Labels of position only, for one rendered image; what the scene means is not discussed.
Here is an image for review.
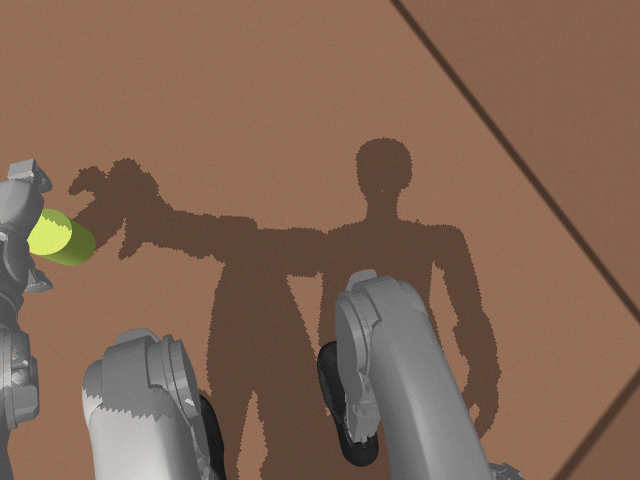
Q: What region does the left robot arm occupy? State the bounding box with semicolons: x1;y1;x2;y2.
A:
0;227;39;480

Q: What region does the right robot foot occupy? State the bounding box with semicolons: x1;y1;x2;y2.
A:
317;341;379;467

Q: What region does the right robot hand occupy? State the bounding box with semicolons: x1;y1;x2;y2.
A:
488;462;525;480

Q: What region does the left robot hand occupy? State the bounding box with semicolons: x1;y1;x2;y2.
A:
0;159;53;293

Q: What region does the left robot foot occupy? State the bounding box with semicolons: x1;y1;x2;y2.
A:
199;395;227;480

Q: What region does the can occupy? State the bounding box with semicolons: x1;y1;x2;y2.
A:
27;209;96;266

